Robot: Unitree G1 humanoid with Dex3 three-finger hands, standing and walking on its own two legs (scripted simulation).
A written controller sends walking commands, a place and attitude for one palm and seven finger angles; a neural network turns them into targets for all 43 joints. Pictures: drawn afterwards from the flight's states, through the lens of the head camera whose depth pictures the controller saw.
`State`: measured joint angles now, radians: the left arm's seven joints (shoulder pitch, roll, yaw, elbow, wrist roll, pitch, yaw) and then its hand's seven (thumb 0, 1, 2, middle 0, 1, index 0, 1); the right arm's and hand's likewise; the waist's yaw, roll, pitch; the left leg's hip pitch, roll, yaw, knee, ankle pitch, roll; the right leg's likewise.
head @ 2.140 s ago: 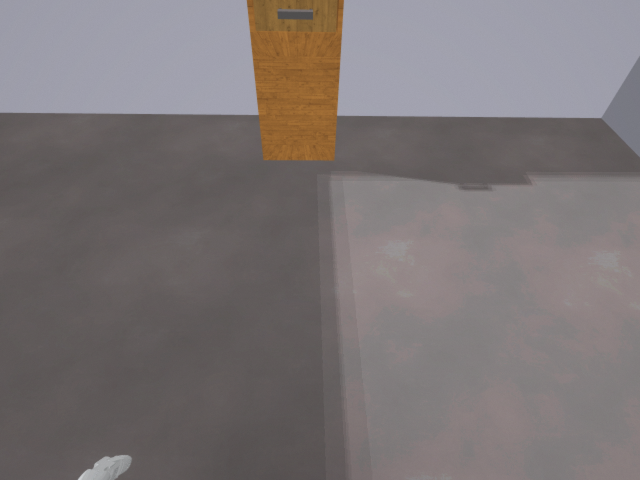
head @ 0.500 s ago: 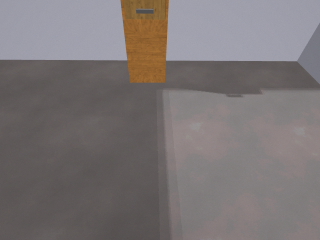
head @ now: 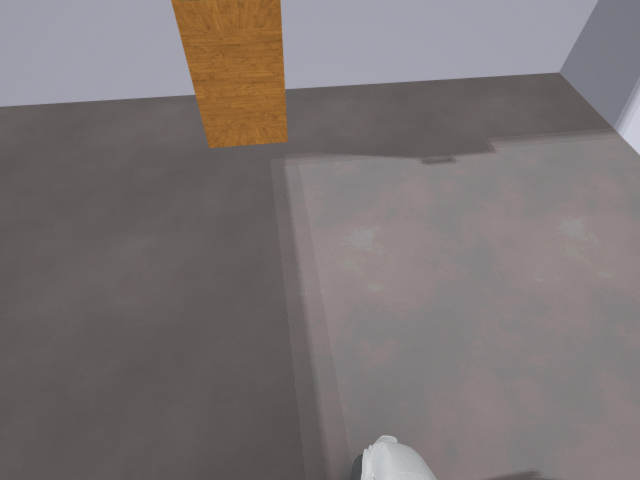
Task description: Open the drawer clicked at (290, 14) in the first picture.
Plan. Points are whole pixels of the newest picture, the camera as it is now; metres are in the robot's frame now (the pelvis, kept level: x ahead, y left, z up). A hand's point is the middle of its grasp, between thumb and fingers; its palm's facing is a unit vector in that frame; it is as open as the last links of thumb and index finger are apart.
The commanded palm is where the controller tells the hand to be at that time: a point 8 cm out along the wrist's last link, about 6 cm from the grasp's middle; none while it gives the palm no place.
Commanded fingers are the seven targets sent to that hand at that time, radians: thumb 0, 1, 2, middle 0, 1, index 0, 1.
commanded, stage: walk to a spot facing it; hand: left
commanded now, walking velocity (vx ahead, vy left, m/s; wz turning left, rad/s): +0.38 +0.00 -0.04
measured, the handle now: out of the picture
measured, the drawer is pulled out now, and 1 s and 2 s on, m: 0.00 0.00 0.00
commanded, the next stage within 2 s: take the last steps up to it in 1.50 s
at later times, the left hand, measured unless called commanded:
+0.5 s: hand (216, 462) +0.17 +0.15 -0.17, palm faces +0.14 -0.98 -0.15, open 7.3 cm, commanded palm none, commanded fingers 0.00 0.90 0.90 -0.20 -0.30 -0.20 -0.30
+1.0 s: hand (237, 250) +0.53 +0.17 -0.16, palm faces -0.03 -0.98 -0.20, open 7.4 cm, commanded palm none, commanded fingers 0.00 0.90 0.90 -0.20 -0.30 -0.20 -0.30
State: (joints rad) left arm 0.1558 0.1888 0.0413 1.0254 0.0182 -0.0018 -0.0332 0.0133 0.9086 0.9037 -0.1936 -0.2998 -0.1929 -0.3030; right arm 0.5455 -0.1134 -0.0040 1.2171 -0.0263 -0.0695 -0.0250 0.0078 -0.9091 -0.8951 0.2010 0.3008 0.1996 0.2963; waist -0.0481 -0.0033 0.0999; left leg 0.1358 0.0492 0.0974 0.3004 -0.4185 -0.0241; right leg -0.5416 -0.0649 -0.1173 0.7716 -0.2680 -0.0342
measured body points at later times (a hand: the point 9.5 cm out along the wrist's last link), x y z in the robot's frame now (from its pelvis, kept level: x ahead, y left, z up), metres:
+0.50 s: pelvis +0.21 -0.02 +0.01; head +0.22 +0.00 +0.46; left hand +0.16 +0.20 -0.16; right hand +0.32 -0.24 -0.13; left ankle +0.30 +0.11 -0.71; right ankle +0.16 -0.11 -0.73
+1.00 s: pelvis +0.43 -0.01 +0.00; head +0.45 -0.02 +0.45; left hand +0.53 +0.22 -0.14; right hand +0.33 -0.22 -0.15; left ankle +0.31 +0.11 -0.73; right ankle +0.56 -0.14 -0.70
